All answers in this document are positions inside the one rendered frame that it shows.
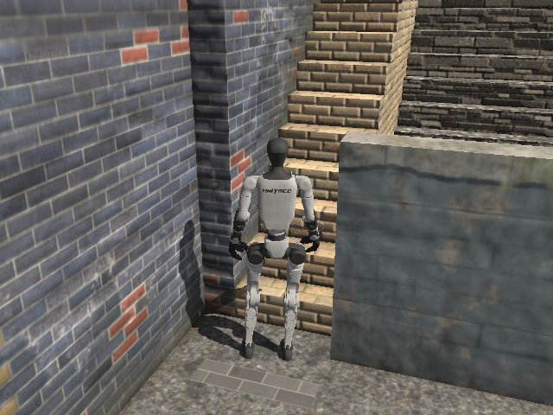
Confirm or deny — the right robot shin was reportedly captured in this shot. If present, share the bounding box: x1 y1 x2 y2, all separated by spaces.
284 293 299 349

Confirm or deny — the left robot forearm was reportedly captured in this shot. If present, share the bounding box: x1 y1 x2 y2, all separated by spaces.
230 210 245 244

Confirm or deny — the left robot hand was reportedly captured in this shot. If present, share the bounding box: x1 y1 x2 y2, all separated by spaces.
228 241 248 260

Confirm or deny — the right robot upper arm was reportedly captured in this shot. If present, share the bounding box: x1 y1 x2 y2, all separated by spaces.
296 176 315 222

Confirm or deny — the humanoid robot torso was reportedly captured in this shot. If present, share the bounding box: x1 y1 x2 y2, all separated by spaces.
257 171 297 259

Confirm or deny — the left robot upper arm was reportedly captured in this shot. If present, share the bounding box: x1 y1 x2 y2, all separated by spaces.
236 175 259 222

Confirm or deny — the right robot forearm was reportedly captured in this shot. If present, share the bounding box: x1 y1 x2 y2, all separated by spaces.
305 210 319 240

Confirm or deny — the right robot hand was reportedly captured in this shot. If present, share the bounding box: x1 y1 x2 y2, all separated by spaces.
300 236 320 252

